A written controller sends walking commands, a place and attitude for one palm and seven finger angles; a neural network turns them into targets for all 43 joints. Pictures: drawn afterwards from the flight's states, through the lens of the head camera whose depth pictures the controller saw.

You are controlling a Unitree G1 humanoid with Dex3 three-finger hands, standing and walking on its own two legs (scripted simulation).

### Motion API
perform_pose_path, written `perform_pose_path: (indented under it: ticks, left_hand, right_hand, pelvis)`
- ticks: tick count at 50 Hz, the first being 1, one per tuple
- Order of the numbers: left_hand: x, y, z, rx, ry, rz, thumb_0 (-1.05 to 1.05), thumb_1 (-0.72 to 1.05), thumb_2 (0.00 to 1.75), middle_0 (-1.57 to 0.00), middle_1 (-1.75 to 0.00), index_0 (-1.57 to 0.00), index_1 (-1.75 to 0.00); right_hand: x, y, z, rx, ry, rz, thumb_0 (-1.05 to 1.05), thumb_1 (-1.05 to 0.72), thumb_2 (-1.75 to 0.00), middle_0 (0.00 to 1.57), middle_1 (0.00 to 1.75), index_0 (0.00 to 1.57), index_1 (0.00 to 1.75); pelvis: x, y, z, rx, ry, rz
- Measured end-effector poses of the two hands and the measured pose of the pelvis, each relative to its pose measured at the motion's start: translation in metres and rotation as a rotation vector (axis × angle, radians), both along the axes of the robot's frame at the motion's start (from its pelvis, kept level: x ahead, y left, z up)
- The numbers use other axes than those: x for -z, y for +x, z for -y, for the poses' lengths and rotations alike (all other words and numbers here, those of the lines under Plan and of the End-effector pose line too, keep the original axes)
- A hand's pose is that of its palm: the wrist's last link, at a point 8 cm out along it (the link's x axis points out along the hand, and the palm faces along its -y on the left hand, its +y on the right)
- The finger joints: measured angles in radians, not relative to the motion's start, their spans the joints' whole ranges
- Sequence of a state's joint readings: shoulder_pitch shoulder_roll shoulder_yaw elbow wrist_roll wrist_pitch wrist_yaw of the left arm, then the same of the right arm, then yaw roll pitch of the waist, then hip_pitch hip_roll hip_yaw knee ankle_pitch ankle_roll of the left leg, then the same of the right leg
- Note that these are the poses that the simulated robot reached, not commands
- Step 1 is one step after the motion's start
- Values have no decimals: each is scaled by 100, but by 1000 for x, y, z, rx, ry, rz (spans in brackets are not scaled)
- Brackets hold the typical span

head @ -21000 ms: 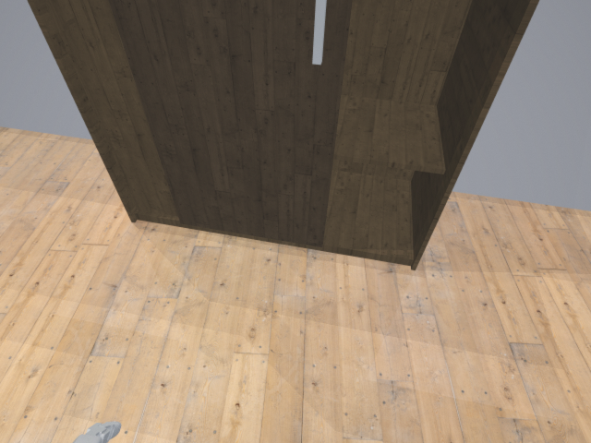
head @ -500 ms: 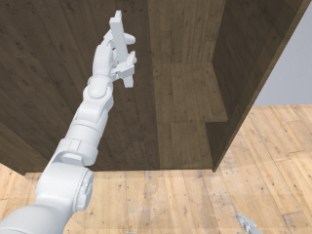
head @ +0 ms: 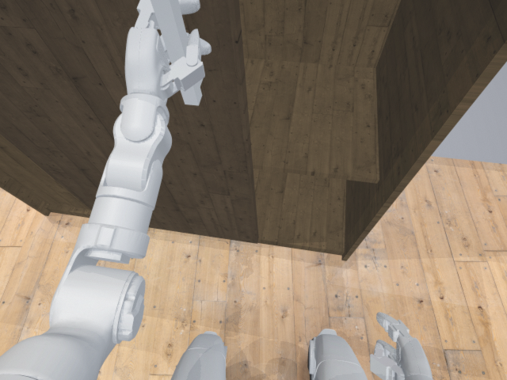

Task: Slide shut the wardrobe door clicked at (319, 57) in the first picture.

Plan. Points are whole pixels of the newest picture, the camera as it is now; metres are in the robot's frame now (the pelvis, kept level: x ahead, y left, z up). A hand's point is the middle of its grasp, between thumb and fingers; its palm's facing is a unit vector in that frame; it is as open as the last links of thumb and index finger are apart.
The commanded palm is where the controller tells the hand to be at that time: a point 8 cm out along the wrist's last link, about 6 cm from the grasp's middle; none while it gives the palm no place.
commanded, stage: step sideways, sliding the door along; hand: left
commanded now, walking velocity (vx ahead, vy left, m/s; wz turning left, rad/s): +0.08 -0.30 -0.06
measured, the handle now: (182, 36) +0.50 +0.16 +0.20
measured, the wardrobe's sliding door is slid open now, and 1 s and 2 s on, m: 0.33 0.12 0.00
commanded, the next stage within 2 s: stop walking and hold the door there in 1.68 s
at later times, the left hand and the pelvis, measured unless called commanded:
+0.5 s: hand (248, 66) +0.46 +0.07 +0.19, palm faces +0.34 -0.94 -0.10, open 6.4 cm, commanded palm +0.42 +0.03 +0.20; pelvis +0.08 -0.14 +0.01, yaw +7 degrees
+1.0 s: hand (370, 80) +0.45 -0.08 +0.19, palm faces +0.22 -0.97 -0.11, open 6.5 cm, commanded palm +0.42 -0.10 +0.19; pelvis +0.12 -0.23 +0.00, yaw +5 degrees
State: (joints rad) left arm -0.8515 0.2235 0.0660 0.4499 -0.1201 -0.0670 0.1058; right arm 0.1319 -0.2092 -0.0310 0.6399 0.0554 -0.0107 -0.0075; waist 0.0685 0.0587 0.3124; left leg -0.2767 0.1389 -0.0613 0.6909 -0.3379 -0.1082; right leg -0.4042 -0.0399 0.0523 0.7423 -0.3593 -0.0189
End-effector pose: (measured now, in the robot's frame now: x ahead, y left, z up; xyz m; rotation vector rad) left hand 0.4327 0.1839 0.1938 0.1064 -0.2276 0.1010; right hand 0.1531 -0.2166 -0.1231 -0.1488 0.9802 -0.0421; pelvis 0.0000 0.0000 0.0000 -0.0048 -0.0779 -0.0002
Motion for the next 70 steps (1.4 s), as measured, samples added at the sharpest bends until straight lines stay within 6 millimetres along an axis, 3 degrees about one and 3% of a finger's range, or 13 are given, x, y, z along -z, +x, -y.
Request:
perform_pose_path:
  ticks: [5, 11, 16, 23, 27, 31, 40, 47, 51, 56, 63, 66, 70]
  left_hand:
    - [0, -4, 11, -92, 14, -4, -4, 76, 85, -46, -140, -17, -140]
    - [0, -5, 23, -100, -4, 6, -3, 75, 84, -46, -140, -21, -140]
    - [2, -6, 36, -113, -10, 34, -2, 75, 83, -46, -140, -21, -140]
    - [3, -7, 64, -203, 17, 74, -3, 72, 84, -46, -140, -18, -140]
    - [2, -9, 83, -238, 2, 59, -3, 72, 85, -46, -140, -17, -140]
    - [2, -10, 103, -227, -28, 47, -2, 72, 84, -46, -140, -21, -140]
    - [5, -12, 151, -98, -35, 94, -1, 76, 81, -46, -140, -15, -130]
    - [8, -10, 197, -93, 37, 147, -4, 76, 82, -46, -140, -12, -132]
    - [8, -11, 224, -93, 33, 149, -4, 75, 83, -46, -140, -14, -134]
    - [7, -12, 259, -37, -36, 121, -2, 74, 83, -46, -140, -23, -135]
    - [9, -10, 307, 136, -68, 154, -1, 76, 81, -46, -140, -21, -133]
    - [8, -10, 327, 138, -61, 149, -1, 76, 81, -46, -140, -21, -135]
    - [8, -12, 329, 24, -14, 159, -2, 76, 82, -46, -140, -19, -137]
  right_hand:
    - [10, 35, 21, -54, 24, 9, 1, -90, -90, 20, 30, 20, 30]
    - [-16, 79, 47, -97, -58, 64, 1, -90, -90, 20, 30, 20, 30]
    - [-35, 114, 58, -172, -13, 116, 1, -90, -90, 20, 30, 20, 30]
    - [-19, 158, 78, -233, 91, 187, 1, -90, -90, 20, 30, 20, 30]
    - [-21, 168, 97, -203, 85, 157, 1, -90, -90, 20, 30, 20, 30]
    - [-33, 172, 114, -188, 29, 162, 1, -90, -90, 20, 30, 20, 30]
    - [-41, 193, 121, -241, 60, 199, 1, -90, -90, 20, 30, 20, 30]
    - [-22, 211, 130, -268, 180, 232, 1, -90, -90, 20, 30, 20, 30]
    - [-15, 213, 157, -230, 177, 204, 1, -90, -90, 20, 30, 20, 30]
    - [-35, 198, 203, -158, 96, 210, 1, -90, -90, 20, 30, 20, 30]
    - [-48, 167, 256, -85, 1, 215, 1, -90, -90, 20, 30, 20, 30]
    - [-44, 152, 269, -71, 26, 207, 1, -90, -90, 20, 30, 20, 30]
    - [-24, 135, 287, -61, 93, 182, 1, -90, -90, 20, 30, 20, 30]
  pelvis:
    - [5, 16, 38, -80, -47, 31]
    - [-6, 31, 57, -120, -16, -16]
    - [-15, 45, 86, -104, -17, -24]
    - [-4, 72, 134, -89, -35, 13]
    - [-17, 81, 150, -126, 14, -18]
    - [-28, 89, 152, -148, 31, -64]
    - [-18, 111, 169, -109, 15, -37]
    - [-3, 123, 212, -70, 11, 2]
    - [-7, 119, 235, -91, 19, -8]
    - [-23, 107, 246, -82, 62, -70]
    - [-13, 92, 262, -44, 52, -45]
    - [-13, 87, 277, -8, 22, -32]
    - [-3, 80, 309, 27, 8, -26]
